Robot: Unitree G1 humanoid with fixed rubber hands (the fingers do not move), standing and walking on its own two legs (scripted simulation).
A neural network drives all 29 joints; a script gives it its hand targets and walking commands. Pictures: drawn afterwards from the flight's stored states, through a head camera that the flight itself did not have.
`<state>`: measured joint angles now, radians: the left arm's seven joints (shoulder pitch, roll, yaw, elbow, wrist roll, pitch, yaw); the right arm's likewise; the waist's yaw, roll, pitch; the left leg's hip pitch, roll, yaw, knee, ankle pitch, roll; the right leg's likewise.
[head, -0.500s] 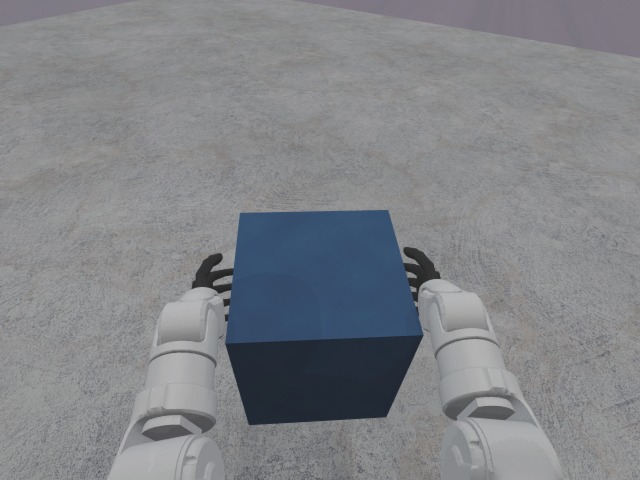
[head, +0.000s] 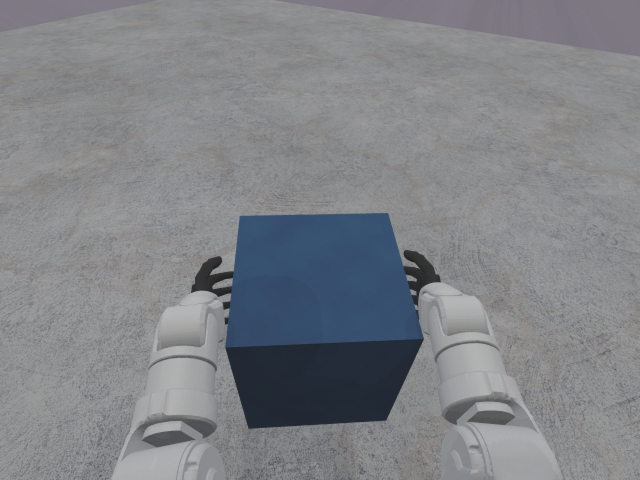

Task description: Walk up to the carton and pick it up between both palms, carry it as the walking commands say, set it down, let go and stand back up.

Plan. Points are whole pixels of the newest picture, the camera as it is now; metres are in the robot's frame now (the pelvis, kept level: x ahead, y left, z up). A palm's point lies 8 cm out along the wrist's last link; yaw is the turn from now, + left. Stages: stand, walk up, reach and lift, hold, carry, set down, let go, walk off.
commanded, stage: hold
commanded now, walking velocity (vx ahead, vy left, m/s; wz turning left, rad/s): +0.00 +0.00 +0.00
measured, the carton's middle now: (316, 323) +0.34 +0.00 +0.01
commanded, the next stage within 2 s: carry in 0.48 s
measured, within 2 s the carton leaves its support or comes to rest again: neither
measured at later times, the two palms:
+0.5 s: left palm (205, 304) +0.33 +0.15 +0.07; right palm (427, 295) +0.34 -0.15 +0.07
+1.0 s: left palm (161, 287) +0.32 +0.19 +0.12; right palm (399, 264) +0.35 -0.11 +0.13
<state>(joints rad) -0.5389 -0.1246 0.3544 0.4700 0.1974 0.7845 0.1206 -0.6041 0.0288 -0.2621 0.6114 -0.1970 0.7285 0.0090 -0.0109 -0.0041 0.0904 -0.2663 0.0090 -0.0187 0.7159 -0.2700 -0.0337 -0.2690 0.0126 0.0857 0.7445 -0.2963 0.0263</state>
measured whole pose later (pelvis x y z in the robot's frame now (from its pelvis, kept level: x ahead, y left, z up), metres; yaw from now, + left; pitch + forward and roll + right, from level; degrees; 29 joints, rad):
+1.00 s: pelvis +0.02 +0.02 +0.00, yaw +1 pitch -2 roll +0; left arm -0.44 -0.17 0.33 -0.15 0.11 1.17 0.13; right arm -0.51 0.12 -0.22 -0.04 -0.07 1.17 -0.14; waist 0.02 -0.01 0.02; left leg -0.40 -0.02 -0.02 0.71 -0.27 0.00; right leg -0.39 -0.02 0.08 0.72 -0.30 0.05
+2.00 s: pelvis -0.01 +0.02 +0.00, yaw +1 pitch -3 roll +0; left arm -0.42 -0.17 0.33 -0.05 0.10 1.13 0.15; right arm -0.48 0.12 -0.24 0.03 -0.07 1.14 -0.14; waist 0.01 0.01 -0.03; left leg -0.43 -0.02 -0.02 0.71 -0.23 0.00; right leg -0.42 -0.02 0.08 0.72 -0.26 0.05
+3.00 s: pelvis -0.01 +0.02 +0.00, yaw +1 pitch -2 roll +0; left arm -0.40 -0.19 0.33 -0.13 0.10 1.17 0.15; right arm -0.45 0.13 -0.23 -0.04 -0.07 1.17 -0.14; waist 0.01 0.00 -0.03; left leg -0.45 -0.02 -0.02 0.71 -0.23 0.00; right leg -0.44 -0.02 0.08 0.72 -0.26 0.05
